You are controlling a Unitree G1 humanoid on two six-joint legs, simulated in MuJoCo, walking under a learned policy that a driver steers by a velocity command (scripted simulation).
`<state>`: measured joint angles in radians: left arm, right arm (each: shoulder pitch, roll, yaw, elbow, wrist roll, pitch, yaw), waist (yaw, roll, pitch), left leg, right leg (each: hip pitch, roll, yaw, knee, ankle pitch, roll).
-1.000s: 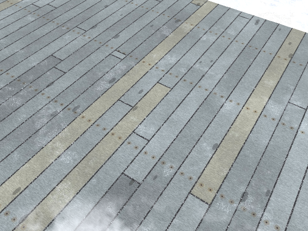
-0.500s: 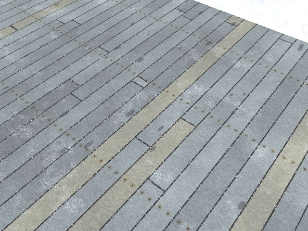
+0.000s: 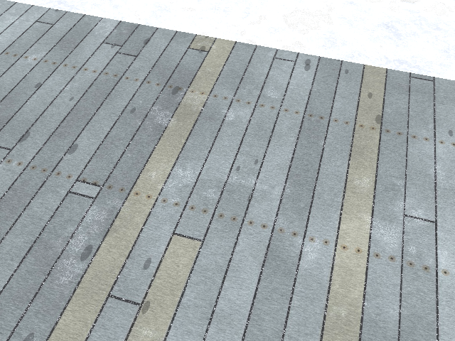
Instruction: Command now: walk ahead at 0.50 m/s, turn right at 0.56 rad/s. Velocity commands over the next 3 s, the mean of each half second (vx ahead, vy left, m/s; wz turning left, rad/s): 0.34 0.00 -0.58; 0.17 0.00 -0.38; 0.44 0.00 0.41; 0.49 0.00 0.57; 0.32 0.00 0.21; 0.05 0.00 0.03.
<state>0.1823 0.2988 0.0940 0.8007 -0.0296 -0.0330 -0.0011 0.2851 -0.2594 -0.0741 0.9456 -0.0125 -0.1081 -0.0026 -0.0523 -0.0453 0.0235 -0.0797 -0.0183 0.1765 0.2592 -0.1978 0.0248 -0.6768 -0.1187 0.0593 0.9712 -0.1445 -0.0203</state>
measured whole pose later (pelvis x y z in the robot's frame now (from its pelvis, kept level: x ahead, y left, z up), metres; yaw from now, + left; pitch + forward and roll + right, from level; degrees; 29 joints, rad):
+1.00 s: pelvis +0.34 -0.08 +0.00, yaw -28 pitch +3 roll -1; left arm 0.16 0.28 0.06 0.67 -0.01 -0.04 -0.01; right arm 0.32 -0.28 -0.06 0.77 0.02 -0.03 0.00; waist -0.07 -0.01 -0.01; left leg -0.24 0.00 -0.08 0.40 -0.21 -0.01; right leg -0.38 0.01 0.04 0.64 -0.35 0.01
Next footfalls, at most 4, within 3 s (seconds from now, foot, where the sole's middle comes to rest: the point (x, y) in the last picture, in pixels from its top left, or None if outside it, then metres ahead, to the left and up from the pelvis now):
0.24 right None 0.28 -0.15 -0.78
0.74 left None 0.43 0.01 -0.78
1.06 right None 0.34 -0.23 -0.78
1.50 left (248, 261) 0.74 -0.08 -0.78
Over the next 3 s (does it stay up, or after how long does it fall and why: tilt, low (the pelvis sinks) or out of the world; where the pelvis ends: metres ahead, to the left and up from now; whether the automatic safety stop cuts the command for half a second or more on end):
stays up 1.11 -0.16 -0.01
